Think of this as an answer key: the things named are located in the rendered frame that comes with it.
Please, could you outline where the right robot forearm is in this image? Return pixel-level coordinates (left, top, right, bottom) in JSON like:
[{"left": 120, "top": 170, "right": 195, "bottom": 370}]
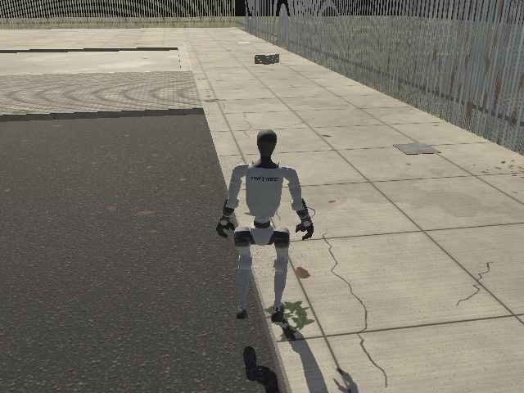
[{"left": 296, "top": 198, "right": 312, "bottom": 227}]

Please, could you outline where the robot right upper arm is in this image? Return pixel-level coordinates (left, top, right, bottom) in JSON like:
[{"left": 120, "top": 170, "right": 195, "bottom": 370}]
[{"left": 282, "top": 166, "right": 304, "bottom": 211}]

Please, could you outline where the right robot hand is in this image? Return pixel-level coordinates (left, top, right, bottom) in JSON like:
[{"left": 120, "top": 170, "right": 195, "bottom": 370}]
[{"left": 296, "top": 223, "right": 314, "bottom": 240}]

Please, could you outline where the robot torso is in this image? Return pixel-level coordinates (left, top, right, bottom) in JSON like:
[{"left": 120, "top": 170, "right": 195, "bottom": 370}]
[{"left": 246, "top": 161, "right": 283, "bottom": 246}]

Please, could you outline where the left robot foot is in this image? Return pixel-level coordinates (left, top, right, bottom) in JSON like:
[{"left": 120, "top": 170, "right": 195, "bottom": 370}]
[{"left": 236, "top": 307, "right": 248, "bottom": 319}]

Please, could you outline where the left robot forearm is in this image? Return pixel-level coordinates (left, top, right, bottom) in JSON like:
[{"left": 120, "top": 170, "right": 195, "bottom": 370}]
[{"left": 219, "top": 196, "right": 234, "bottom": 225}]

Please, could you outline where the robot left upper arm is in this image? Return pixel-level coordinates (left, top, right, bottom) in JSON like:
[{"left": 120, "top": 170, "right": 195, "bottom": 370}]
[{"left": 226, "top": 164, "right": 248, "bottom": 209}]

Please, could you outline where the left robot hand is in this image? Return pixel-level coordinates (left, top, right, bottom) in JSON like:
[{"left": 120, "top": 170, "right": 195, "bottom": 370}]
[{"left": 216, "top": 221, "right": 235, "bottom": 238}]

